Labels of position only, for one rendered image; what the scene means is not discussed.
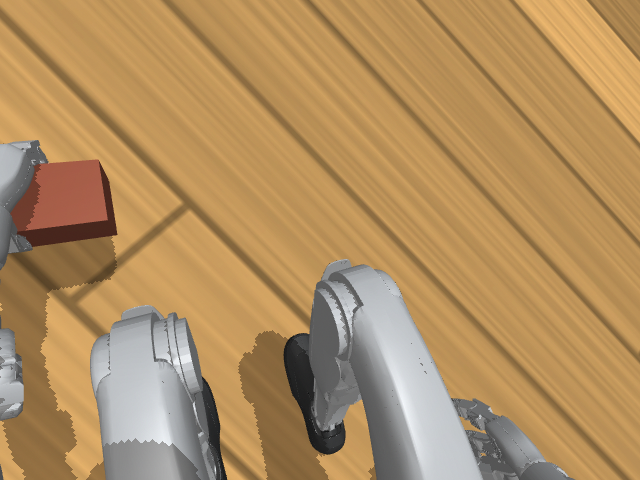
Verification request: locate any right robot hand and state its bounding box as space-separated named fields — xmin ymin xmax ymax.
xmin=451 ymin=398 xmax=547 ymax=480

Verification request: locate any right robot arm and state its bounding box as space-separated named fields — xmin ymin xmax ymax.
xmin=520 ymin=462 xmax=575 ymax=480

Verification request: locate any left robot hand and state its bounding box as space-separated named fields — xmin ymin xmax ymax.
xmin=0 ymin=140 xmax=49 ymax=254

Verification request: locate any carton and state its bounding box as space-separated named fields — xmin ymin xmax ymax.
xmin=10 ymin=159 xmax=117 ymax=247

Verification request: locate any left robot foot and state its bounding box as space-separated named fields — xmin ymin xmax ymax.
xmin=201 ymin=377 xmax=227 ymax=480

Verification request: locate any right robot foot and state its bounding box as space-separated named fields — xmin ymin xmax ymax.
xmin=284 ymin=333 xmax=346 ymax=454

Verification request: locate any left robot arm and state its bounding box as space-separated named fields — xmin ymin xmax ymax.
xmin=0 ymin=205 xmax=24 ymax=480

